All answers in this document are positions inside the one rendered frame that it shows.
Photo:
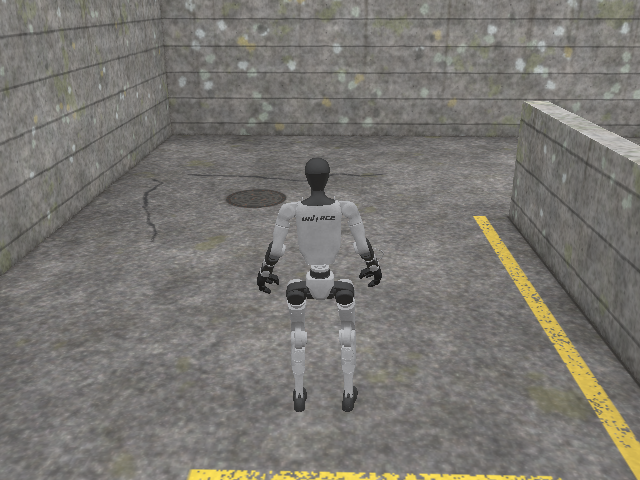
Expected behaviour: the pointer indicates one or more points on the left robot hand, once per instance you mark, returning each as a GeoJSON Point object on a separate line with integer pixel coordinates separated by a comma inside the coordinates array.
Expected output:
{"type": "Point", "coordinates": [261, 282]}

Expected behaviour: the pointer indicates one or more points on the right robot upper arm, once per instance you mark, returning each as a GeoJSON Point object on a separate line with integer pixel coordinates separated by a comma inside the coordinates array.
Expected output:
{"type": "Point", "coordinates": [350, 210]}

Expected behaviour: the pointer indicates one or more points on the robot right thigh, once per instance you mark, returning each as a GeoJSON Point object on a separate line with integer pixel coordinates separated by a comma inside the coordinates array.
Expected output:
{"type": "Point", "coordinates": [344, 293]}

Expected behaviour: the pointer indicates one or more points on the robot thigh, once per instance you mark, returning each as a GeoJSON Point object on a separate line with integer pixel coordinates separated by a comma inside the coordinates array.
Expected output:
{"type": "Point", "coordinates": [296, 299]}
{"type": "Point", "coordinates": [344, 293]}

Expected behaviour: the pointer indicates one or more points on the robot right forearm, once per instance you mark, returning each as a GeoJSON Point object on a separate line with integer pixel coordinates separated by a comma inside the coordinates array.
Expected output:
{"type": "Point", "coordinates": [370, 258]}

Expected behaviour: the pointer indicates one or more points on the left robot upper arm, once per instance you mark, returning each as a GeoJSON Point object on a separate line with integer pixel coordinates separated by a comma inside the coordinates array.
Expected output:
{"type": "Point", "coordinates": [286, 212]}

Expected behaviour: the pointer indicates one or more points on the robot left thigh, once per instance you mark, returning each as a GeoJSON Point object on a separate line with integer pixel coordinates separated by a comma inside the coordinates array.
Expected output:
{"type": "Point", "coordinates": [296, 299]}

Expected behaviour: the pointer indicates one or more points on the robot left forearm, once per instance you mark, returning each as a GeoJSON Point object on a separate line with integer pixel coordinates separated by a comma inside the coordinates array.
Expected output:
{"type": "Point", "coordinates": [268, 263]}

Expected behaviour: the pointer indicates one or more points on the right robot hand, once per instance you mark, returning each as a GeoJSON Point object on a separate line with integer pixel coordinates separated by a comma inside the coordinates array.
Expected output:
{"type": "Point", "coordinates": [377, 276]}

